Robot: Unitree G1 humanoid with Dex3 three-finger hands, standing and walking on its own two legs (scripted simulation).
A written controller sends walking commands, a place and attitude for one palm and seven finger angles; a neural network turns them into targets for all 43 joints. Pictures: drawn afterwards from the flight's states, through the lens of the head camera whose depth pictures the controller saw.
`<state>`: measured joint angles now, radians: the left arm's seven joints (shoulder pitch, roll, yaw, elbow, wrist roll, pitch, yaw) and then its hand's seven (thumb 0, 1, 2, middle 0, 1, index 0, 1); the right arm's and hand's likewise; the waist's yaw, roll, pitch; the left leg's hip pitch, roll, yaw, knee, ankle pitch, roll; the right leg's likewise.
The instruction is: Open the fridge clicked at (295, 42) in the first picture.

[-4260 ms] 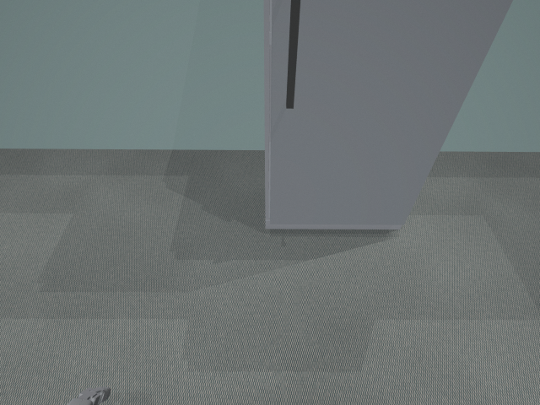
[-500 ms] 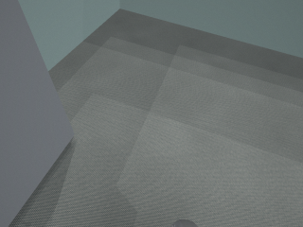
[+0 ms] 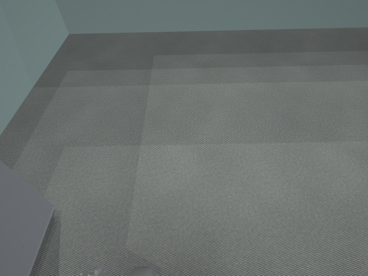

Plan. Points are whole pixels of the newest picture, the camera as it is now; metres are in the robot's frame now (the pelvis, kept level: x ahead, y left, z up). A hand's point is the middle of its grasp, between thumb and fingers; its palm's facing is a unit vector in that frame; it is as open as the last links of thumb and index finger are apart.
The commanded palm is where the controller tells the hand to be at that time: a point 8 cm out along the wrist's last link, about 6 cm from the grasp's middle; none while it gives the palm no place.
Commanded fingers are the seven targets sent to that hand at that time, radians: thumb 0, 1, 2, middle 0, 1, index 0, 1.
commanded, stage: walk to a spot facing it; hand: left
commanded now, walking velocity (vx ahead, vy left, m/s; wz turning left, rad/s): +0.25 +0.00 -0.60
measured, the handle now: out of the picture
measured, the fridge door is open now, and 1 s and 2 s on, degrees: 0 0 0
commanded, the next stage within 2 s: none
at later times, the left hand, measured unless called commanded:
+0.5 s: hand (99, 260) +0.18 +0.24 -0.18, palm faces -0.24 -0.96 -0.17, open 7.4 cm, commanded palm none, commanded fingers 0.00 0.90 0.90 -0.20 -0.30 -0.20 -0.30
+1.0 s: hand (152, 195) +0.36 +0.12 -0.15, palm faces -0.54 -0.80 -0.25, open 7.4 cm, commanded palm none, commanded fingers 0.00 0.90 0.90 -0.20 -0.30 -0.20 -0.30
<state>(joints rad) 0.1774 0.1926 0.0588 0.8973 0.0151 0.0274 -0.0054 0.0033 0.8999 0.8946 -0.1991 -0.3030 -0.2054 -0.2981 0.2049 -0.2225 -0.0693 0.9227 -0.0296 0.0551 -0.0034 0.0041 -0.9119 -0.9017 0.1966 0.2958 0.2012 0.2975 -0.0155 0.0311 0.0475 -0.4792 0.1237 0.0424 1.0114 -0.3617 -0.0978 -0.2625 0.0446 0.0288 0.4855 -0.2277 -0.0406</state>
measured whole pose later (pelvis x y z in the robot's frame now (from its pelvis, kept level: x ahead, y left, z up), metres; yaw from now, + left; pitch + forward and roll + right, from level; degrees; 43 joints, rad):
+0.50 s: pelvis +0.08 +0.06 +0.00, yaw -18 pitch +0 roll -3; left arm 0.23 0.25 0.11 0.96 0.03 0.08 -0.03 0.01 0.91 0.90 -0.19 -0.30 -0.20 -0.30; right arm 0.35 -0.13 -0.03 0.98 -0.02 -0.02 -0.04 0.00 -0.91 -0.90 0.20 0.30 0.20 0.30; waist 0.01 -0.04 0.07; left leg -0.07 0.10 0.28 0.43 -0.37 0.02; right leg -0.58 -0.04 -0.04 1.11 -0.26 0.07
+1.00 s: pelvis +0.16 +0.01 +0.00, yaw -35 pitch +1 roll +1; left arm 0.16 0.20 0.06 0.90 0.02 0.03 0.00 0.00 0.90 0.89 -0.20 -0.30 -0.21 -0.30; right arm 0.12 -0.21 -0.06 0.88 -0.02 0.03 -0.02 0.00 -0.91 -0.90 0.20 0.30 0.20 0.30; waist -0.01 0.02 0.08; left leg -0.52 0.13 0.01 1.00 -0.36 -0.09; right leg -0.30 0.05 0.04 0.53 -0.24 -0.05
